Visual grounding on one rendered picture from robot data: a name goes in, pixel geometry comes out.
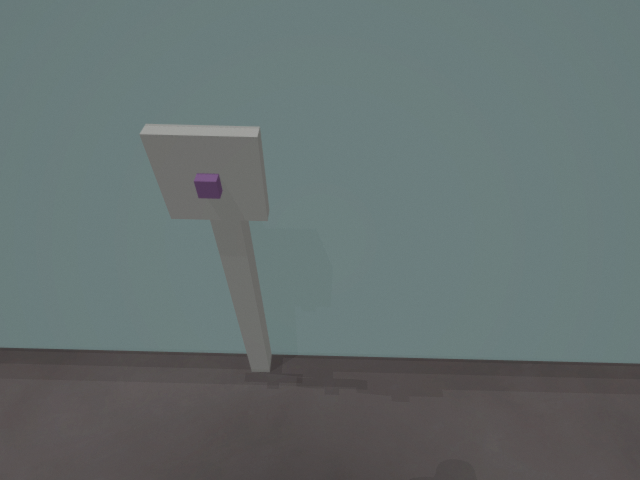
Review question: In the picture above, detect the button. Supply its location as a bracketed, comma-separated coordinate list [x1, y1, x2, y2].
[194, 173, 222, 199]

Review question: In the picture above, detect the panel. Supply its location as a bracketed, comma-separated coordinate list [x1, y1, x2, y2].
[139, 124, 272, 372]

